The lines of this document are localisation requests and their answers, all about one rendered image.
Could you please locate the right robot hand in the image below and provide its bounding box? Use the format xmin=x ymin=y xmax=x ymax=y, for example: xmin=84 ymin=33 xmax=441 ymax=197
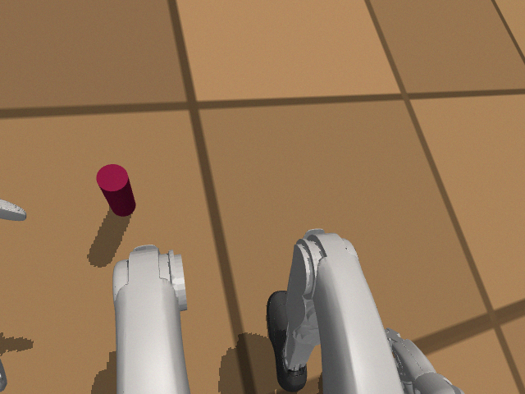
xmin=385 ymin=328 xmax=436 ymax=394

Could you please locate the right robot foot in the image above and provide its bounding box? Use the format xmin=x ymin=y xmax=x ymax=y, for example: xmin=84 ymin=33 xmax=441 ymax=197
xmin=267 ymin=291 xmax=307 ymax=392

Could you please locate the can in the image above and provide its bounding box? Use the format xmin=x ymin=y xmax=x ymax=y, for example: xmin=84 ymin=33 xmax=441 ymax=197
xmin=96 ymin=164 xmax=135 ymax=217

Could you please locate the left robot hand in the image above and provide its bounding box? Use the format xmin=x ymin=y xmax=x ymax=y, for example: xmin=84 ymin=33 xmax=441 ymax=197
xmin=0 ymin=199 xmax=26 ymax=221

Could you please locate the right robot arm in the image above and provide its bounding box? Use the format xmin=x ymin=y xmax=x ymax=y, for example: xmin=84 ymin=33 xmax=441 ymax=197
xmin=413 ymin=373 xmax=464 ymax=394

